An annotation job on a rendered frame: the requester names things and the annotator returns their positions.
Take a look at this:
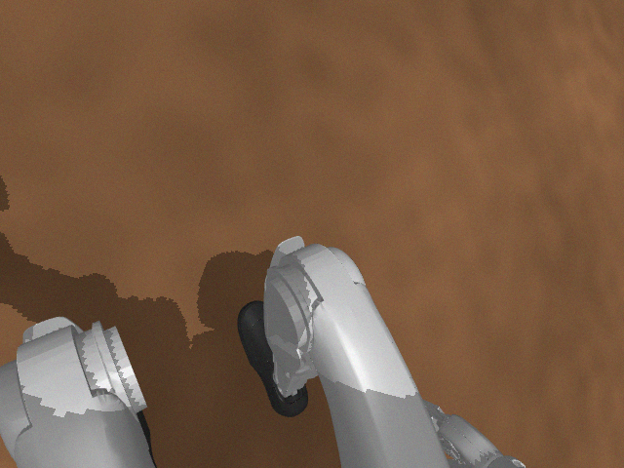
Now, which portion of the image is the right robot hand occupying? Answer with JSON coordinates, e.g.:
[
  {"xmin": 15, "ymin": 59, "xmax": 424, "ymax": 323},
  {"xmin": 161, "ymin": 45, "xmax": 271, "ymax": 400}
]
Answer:
[{"xmin": 423, "ymin": 400, "xmax": 504, "ymax": 468}]

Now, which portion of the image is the right robot foot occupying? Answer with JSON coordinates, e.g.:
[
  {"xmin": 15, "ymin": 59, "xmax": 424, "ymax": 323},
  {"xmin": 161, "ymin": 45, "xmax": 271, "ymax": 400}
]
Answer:
[{"xmin": 237, "ymin": 300, "xmax": 308, "ymax": 417}]

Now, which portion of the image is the left robot foot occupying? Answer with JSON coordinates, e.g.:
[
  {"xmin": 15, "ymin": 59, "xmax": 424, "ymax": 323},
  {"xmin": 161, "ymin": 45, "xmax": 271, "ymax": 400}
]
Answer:
[{"xmin": 136, "ymin": 410, "xmax": 157, "ymax": 468}]

